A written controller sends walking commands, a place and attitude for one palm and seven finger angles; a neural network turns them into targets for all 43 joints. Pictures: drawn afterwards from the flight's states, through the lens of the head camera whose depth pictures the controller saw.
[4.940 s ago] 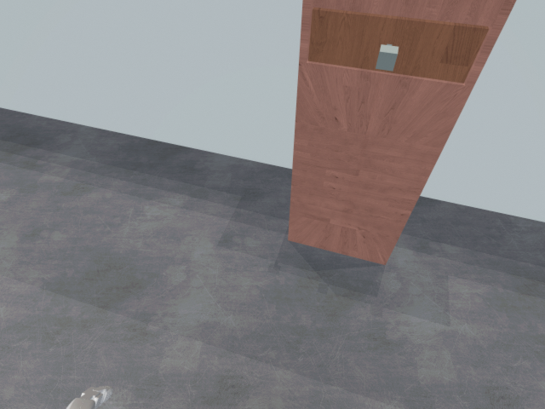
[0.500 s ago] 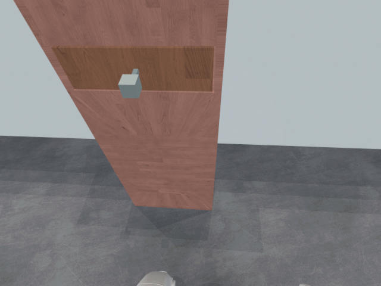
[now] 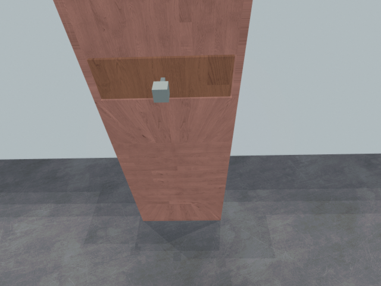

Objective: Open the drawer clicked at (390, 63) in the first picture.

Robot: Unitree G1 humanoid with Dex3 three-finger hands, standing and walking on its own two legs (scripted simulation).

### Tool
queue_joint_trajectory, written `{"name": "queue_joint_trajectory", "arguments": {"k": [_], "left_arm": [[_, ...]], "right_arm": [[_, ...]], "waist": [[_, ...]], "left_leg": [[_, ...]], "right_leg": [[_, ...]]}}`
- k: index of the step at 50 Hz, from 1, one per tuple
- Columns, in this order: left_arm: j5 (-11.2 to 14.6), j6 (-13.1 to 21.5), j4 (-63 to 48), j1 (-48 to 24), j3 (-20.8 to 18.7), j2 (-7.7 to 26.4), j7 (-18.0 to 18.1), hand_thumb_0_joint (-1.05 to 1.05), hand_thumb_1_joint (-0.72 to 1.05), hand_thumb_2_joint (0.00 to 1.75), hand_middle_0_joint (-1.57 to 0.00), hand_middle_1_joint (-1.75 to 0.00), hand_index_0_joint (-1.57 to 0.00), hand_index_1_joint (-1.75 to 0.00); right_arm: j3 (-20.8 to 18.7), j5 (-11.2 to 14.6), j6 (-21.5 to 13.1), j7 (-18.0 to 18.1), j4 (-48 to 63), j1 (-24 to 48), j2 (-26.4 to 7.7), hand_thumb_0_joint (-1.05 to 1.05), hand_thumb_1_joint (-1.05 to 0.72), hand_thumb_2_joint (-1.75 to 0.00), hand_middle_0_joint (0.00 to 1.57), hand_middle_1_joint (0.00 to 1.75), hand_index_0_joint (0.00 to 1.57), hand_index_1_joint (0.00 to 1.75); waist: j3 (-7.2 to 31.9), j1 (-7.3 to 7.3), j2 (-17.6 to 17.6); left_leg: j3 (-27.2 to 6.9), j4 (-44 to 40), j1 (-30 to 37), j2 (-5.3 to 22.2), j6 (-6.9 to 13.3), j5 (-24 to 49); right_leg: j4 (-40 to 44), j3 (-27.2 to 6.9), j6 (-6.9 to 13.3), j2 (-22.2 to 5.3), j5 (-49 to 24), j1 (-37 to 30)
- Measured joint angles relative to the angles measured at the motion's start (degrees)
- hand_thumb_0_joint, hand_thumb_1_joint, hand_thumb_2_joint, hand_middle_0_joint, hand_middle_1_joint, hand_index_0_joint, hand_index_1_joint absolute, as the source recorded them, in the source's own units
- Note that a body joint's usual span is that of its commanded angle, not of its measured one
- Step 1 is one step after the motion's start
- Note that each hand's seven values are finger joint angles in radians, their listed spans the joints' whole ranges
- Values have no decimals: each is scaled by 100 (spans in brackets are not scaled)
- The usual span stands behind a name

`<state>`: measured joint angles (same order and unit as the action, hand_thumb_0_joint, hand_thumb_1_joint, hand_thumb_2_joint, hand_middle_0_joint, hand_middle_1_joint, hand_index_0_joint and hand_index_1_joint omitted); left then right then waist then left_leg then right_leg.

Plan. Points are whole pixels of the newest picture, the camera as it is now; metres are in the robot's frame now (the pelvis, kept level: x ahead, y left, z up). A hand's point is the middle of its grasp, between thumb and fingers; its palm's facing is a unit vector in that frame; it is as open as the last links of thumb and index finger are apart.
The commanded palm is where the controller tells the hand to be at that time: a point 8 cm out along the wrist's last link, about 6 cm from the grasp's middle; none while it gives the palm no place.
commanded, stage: come to a stop and stand still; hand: left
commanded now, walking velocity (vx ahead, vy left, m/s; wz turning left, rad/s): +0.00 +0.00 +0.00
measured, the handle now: (161, 87) +0.57 +0.11 +0.13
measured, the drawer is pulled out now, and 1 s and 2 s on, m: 0.00 0.00 0.00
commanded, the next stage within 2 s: look again from close up in 0.26 s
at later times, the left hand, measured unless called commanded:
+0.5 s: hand out of the picture +0.01 +0.17 -0.17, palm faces +0.02 -0.98 -0.18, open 7.3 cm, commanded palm none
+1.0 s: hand out of the picture +0.04 +0.14 -0.17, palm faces +0.02 -0.98 -0.19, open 7.3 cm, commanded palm none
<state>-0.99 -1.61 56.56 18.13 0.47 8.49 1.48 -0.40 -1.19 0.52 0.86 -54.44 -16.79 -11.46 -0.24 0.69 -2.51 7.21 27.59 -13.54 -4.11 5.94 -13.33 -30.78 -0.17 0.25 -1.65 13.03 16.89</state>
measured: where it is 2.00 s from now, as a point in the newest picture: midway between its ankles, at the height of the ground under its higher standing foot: outside the picture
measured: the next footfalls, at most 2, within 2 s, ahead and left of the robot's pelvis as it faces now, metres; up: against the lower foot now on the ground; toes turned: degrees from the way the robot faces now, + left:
none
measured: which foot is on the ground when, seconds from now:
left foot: down 0.00-1.00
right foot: down 0.00-1.00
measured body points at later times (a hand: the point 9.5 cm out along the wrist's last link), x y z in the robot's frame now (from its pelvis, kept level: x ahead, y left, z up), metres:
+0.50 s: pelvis +0.02 +0.01 +0.01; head +0.01 +0.00 +0.46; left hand +0.01 +0.22 -0.15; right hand +0.01 -0.21 -0.16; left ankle +0.02 +0.05 -0.73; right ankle +0.04 -0.13 -0.73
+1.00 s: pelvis +0.05 -0.03 +0.01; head +0.05 -0.03 +0.46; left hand +0.04 +0.19 -0.15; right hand +0.05 -0.24 -0.15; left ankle +0.02 +0.05 -0.73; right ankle +0.04 -0.13 -0.73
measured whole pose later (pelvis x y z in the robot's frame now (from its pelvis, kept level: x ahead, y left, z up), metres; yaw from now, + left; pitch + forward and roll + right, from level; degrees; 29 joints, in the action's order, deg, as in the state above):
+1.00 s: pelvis +0.05 -0.03 +0.01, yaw +0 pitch -1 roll +0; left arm -0.7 0.4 64.3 17.4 1.3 7.6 2.2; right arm 1.2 -0.6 -2.0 2.2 -64.5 -16.6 -8.5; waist -0.5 0.2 -0.4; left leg 5.6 21.7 -7.5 -2.7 3.6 -13.9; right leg -25.1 0.1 1.1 0.6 13.6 10.9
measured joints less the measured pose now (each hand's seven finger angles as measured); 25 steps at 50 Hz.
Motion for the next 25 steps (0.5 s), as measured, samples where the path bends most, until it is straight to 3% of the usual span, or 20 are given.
{"name": "queue_joint_trajectory", "arguments": {"k": [11,25], "left_arm": [[-12,42,263,-182,-18,44,12,0,92,90,-20,-29,-20,-30],[-3,99,647,-7,45,-126,40,0,91,90,-20,-29,-20,-30]], "right_arm": [[70,11,-30,74,-632,-466,82,1,-91,-90,20,30,20,29],[129,32,-169,78,-760,-143,310,1,-91,-90,20,30,20,29]], "waist": [[-24,45,182],[40,-24,183]], "left_leg": [[-5,-539,193,-140,115,293],[-27,-686,362,-136,79,236]], "right_leg": [[361,-106,86,-49,-192,-121],[498,-109,-97,-43,-172,-282]]}}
